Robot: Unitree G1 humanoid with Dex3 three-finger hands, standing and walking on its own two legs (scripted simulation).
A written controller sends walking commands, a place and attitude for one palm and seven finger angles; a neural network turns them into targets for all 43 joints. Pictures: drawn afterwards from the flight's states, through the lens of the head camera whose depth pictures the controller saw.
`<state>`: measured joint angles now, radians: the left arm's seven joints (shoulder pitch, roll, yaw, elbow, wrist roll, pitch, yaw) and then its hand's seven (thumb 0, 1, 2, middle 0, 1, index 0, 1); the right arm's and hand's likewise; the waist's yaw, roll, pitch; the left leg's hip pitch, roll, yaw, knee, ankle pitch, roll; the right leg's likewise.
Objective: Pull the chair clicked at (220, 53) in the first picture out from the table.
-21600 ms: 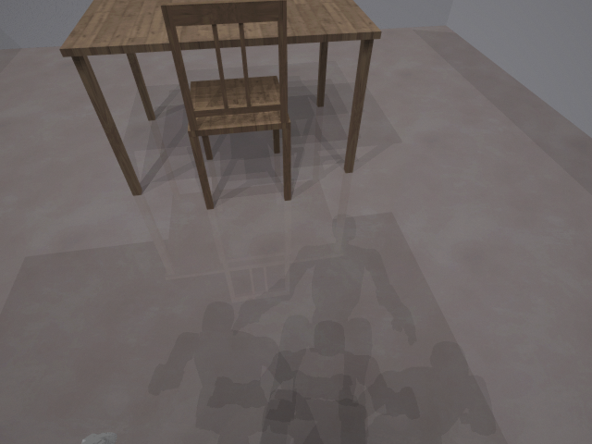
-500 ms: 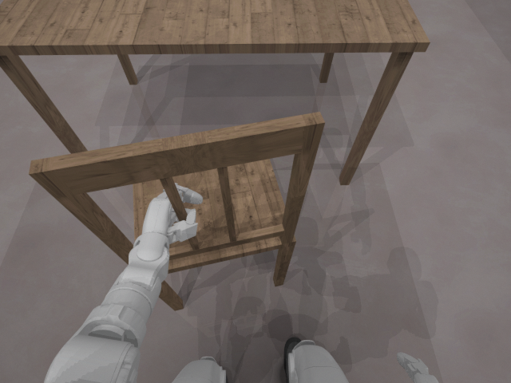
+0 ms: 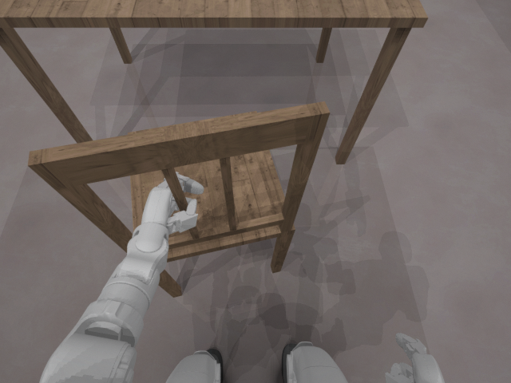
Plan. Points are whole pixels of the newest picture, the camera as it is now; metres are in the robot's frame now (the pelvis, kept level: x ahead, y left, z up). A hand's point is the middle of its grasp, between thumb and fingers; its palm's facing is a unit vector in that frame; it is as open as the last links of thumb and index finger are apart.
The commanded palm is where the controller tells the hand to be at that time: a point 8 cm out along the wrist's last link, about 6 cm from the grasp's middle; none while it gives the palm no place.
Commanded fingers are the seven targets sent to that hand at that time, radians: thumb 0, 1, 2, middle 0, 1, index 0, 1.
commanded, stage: step backward, pulling the chair out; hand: left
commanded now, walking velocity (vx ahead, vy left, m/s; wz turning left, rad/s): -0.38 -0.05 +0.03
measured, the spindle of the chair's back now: (184, 207) +0.41 +0.14 -0.08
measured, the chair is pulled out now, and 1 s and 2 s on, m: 0.39 0.62 0.71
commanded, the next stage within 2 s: stop walking, hand still on the chair in 0.88 s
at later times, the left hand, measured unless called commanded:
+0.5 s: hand (181, 273) +0.28 +0.12 -0.05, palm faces -0.06 -0.97 -0.25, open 5.1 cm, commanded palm +0.26 +0.17 -0.04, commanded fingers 0.00 0.90 0.90 -0.50 -1.45 -0.50 -1.45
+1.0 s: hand (167, 364) +0.15 +0.13 -0.05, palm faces -0.03 -0.97 -0.23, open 5.1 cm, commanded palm +0.13 +0.18 -0.02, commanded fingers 0.00 0.90 0.90 -0.50 -1.45 -0.50 -1.45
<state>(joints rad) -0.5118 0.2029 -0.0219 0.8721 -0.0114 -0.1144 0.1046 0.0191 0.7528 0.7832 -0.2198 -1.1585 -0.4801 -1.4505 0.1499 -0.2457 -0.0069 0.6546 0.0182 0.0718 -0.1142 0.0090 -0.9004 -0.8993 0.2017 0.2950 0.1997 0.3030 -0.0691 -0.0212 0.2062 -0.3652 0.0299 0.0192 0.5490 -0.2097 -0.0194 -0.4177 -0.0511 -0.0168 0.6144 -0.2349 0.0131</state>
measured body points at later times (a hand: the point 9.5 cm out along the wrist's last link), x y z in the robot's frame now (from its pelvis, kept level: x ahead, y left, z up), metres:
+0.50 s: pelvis -0.10 +0.00 +0.00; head -0.01 -0.01 +0.44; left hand +0.27 +0.17 -0.03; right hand +0.00 -0.25 -0.13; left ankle -0.02 +0.14 -0.73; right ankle -0.08 -0.13 -0.73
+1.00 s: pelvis -0.22 -0.01 +0.00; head -0.16 -0.02 +0.44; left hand +0.15 +0.18 -0.03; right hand -0.12 -0.25 -0.13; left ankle -0.12 +0.14 -0.73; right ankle -0.16 -0.13 -0.73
